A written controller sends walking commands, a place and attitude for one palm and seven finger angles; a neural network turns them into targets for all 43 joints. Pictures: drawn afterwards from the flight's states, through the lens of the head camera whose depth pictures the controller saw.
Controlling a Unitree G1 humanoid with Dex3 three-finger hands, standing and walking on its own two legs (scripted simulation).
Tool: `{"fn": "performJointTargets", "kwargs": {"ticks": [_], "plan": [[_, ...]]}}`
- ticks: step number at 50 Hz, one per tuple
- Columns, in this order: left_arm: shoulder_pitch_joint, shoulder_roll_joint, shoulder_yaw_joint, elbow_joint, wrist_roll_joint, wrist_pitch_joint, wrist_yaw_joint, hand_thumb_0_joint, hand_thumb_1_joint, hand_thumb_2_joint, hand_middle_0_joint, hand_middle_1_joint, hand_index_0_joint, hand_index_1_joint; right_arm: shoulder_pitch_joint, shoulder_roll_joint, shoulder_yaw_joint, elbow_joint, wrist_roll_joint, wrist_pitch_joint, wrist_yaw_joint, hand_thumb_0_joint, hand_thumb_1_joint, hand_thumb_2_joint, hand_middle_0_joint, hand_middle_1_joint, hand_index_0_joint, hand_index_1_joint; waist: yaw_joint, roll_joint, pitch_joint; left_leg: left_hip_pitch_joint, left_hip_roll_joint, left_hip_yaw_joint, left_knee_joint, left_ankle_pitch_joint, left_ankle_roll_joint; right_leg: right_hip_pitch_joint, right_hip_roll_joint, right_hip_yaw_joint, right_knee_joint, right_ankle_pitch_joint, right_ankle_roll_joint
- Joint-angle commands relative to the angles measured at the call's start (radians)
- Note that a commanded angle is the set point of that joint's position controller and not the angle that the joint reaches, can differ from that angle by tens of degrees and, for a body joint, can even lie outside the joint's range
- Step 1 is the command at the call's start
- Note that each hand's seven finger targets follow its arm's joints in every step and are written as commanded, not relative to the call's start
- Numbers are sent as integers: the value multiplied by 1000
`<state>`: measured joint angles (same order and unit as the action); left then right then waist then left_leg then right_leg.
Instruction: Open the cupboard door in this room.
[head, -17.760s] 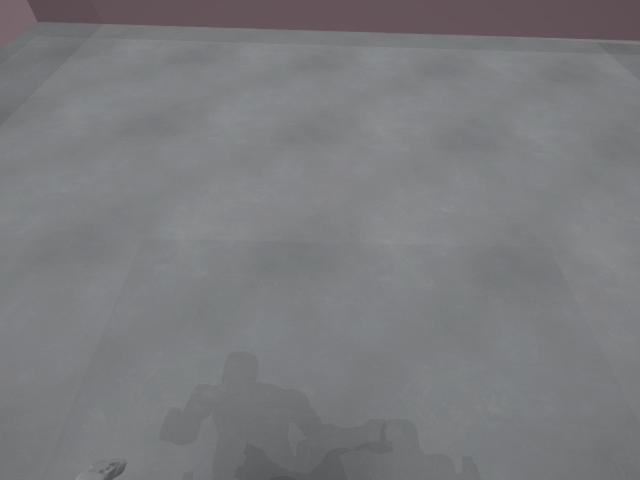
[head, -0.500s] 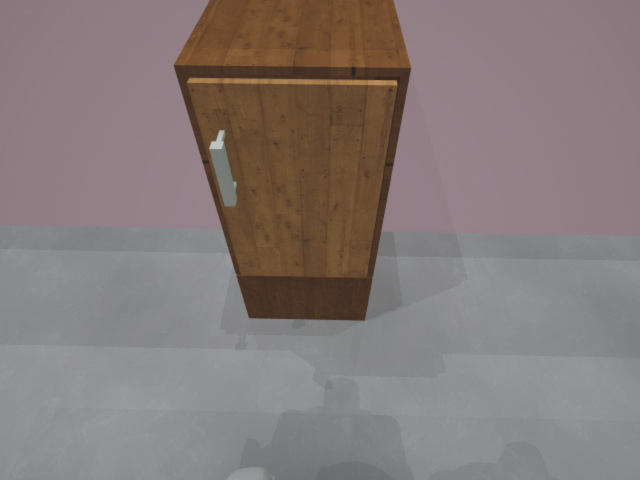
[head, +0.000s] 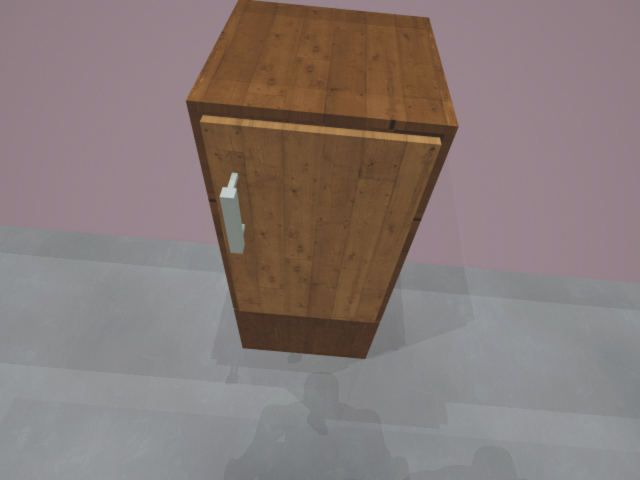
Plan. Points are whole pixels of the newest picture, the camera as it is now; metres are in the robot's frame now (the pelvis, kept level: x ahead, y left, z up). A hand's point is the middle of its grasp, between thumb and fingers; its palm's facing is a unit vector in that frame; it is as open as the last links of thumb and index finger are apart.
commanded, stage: come to a stop and stand still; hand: left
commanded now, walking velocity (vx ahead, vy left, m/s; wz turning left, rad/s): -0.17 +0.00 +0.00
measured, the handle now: (235, 214) +0.54 +0.19 -0.05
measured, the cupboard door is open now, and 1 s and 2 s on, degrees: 0 0 0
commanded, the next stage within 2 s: look again from close up in 1.22 s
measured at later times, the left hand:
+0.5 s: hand out of the picture +0.03 +0.14 -0.15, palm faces +0.07 -0.96 -0.29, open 7.4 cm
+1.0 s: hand out of the picture -0.02 +0.15 -0.18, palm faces +0.03 -0.98 -0.17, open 7.4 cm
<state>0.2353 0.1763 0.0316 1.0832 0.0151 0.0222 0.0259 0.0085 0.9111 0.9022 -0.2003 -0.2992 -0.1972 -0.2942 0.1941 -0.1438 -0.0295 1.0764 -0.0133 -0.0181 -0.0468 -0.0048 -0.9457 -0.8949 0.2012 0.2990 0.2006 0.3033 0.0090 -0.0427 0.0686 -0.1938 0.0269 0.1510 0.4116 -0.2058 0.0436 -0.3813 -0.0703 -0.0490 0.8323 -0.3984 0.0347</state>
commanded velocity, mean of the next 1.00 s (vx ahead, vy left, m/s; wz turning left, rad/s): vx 0.01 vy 0.03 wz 0.00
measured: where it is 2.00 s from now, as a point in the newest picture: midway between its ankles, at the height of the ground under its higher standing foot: outside the picture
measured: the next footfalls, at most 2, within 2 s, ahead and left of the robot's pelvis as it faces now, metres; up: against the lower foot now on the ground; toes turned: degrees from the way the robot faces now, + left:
right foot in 0.18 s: +0.02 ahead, -0.14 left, +0.00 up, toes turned -2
left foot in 0.66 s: -0.03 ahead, +0.10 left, +0.00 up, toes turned +4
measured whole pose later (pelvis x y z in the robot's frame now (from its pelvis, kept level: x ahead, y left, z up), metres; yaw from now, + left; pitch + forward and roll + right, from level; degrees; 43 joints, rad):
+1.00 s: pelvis -0.01 -0.02 +0.00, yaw +1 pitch +0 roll +0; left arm 0.25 0.15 0.01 1.15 0.00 0.00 0.02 0.01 0.91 0.90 -0.20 -0.30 -0.20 -0.29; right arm 0.29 -0.12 -0.01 1.15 -0.01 -0.01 -0.04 0.01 -0.91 -0.90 0.20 0.30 0.20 0.30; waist -0.01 0.00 0.05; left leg -0.10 0.03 0.02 0.42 -0.32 -0.02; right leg -0.20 -0.03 -0.06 0.45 -0.25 0.01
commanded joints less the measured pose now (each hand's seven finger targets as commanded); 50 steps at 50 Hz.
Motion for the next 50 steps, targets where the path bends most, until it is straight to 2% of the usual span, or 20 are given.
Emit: {"fn": "performJointTargets", "kwargs": {"ticks": [1,4,7,8,9,10,11,14,16,27,30,31,32,33,34,35,42,45,47,50], "plan": [[49,63,29,-58,2,21,4,0,900,900,-200,-300,-200,-300,41,-189,-60,-38,-8,19,-6,0,-900,-900,200,300,200,300,-13,204,-79,90,307,-170,-39,738,121,-35,4,22,59,-36,-1],[44,58,31,-76,-1,13,3,0,900,900,-200,-300,-200,-300,7,-195,-69,-52,-13,27,2,0,-900,-900,200,300,200,300,-5,254,-83,61,288,-173,-17,652,103,24,9,0,-59,-13,-13],[115,85,32,-61,5,-12,4,0,900,900,-200,-300,-200,-300,-2,-181,-72,-60,-5,34,15,0,-900,-900,200,300,200,300,31,172,-113,15,206,-137,101,394,25,186,2,-19,-381,279,-14],[111,151,37,-65,15,-26,10,0,900,900,-200,-300,-200,-300,36,-128,-66,-62,4,34,23,0,-900,-900,200,300,200,300,22,-23,-135,-72,109,-71,231,114,-39,267,-132,120,-455,543,-41],[93,222,44,-74,16,-34,11,0,900,900,-200,-300,-200,-300,47,-79,-55,-87,8,39,30,0,-900,-900,200,300,200,300,15,-213,-116,-198,-10,-47,357,-337,-78,284,-321,295,-463,840,-143],[114,225,39,-82,8,-29,9,0,900,900,-200,-300,-200,-300,11,-98,-57,-94,8,61,25,0,-900,-900,200,300,200,300,48,-130,-121,-172,-11,-145,492,-430,-71,207,-374,301,-474,871,-216],[72,231,48,-80,9,-30,13,0,900,900,-200,-300,-200,-300,11,-94,-58,-90,4,75,23,0,-900,-900,200,300,200,300,24,-202,-106,-210,-13,-185,600,-421,-72,179,-358,321,-484,811,-229],[3,193,49,-110,6,-26,24,0,900,900,-200,-300,-200,-300,22,-134,-61,-72,-5,81,34,0,-900,-900,200,300,200,300,11,-102,-80,-302,-1,-211,771,-256,-90,217,-290,233,-462,723,-209],[25,191,50,-110,7,-30,27,0,900,900,-200,-300,-200,-300,3,-142,-59,-88,-7,84,43,0,-900,-900,200,300,200,300,27,-110,-96,-323,-3,-215,776,-203,-102,244,-282,221,-469,670,-195],[39,221,55,-107,23,-24,4,0,900,900,-200,-300,-200,-300,1,-119,-31,-108,3,49,54,0,-900,-900,200,300,200,300,45,-191,-80,-125,-10,-107,291,-231,-84,182,-209,222,-597,112,-172],[-2,202,48,-91,9,-20,3,0,900,900,-200,-300,-200,-300,125,-98,-16,-59,3,25,43,0,-900,-900,200,300,200,300,-12,-139,-113,85,-25,-79,-3,-78,-70,108,-144,170,-550,37,-118],[-5,170,37,-87,0,-17,2,0,900,900,-200,-300,-200,-300,153,-117,-15,-40,3,14,39,0,-900,-900,200,300,200,300,-23,-61,-107,173,4,-114,-85,-50,-64,29,-102,134,-498,-17,-83],[14,119,24,-88,-6,-15,-2,0,900,900,-200,-300,-200,-300,159,-159,-22,-43,-4,6,36,0,-900,-900,200,300,200,300,-22,104,-93,170,120,-264,-154,-124,-31,-34,-31,82,-388,-30,-47],[19,68,13,-95,-7,-16,-6,0,900,900,-200,-300,-200,-300,132,-218,-26,-57,-9,5,30,0,-900,-900,200,300,200,300,-15,234,-37,40,252,-405,-230,-231,23,-27,9,2,-313,2,-17],[1,66,9,-87,-2,-16,-11,0,900,900,-200,-300,-200,-300,71,-222,-22,-65,-10,7,24,0,-900,-900,200,300,200,300,-3,243,21,-90,280,-453,-289,-313,56,19,18,-11,-274,23,-4],[-12,70,9,-64,5,-9,-11,0,900,900,-200,-300,-200,-300,28,-198,-17,-62,-9,2,21,0,-900,-900,200,300,200,300,1,305,65,-144,254,-421,-325,-325,51,61,5,-1,-229,35,-2],[55,63,-6,22,-6,-24,-20,0,900,900,-200,-300,-200,-300,103,-143,-12,9,1,-9,-5,0,-900,-900,200,300,200,300,1,170,15,57,166,-254,-108,303,26,122,11,5,-383,187,-2],[103,90,-4,49,-9,-30,-7,0,900,900,-200,-300,-200,-300,144,-113,-9,28,8,-12,-4,0,-900,-900,200,300,200,300,-1,106,-57,31,114,-205,-31,346,-18,271,-44,32,-417,455,-31],[102,84,-4,58,-12,-37,0,0,900,900,-200,-300,-200,-300,148,-102,-11,37,8,-7,-5,0,-900,-900,200,300,200,300,-5,-27,-95,50,97,-180,-9,271,-40,288,-49,47,-407,543,-50],[80,72,-7,54,-12,-40,5,0,900,900,-200,-300,-200,-300,158,-80,-4,56,8,-8,-3,0,-900,-900,200,300,200,300,-9,18,-82,50,91,-173,-32,232,-45,277,-54,52,-413,525,-51]]}}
